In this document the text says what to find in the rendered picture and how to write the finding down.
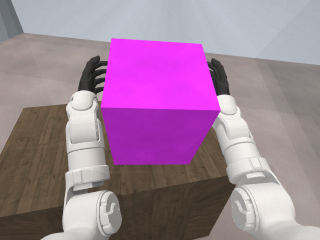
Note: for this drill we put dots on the robot left upper arm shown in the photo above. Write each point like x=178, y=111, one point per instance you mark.
x=90, y=216

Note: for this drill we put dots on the robot right forearm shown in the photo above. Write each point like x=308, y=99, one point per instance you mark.
x=245, y=165

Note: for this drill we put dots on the robot left hand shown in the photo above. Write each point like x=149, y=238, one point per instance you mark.
x=87, y=81

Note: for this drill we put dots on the robot right upper arm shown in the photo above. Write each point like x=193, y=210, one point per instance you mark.
x=266, y=212

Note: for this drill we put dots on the pedestal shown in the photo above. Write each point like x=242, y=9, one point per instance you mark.
x=157, y=201

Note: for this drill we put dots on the robot left forearm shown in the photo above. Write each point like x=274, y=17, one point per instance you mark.
x=85, y=146

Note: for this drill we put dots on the robot right hand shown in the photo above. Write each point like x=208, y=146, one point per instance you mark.
x=219, y=77

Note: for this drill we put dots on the carton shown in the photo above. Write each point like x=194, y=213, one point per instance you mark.
x=158, y=102

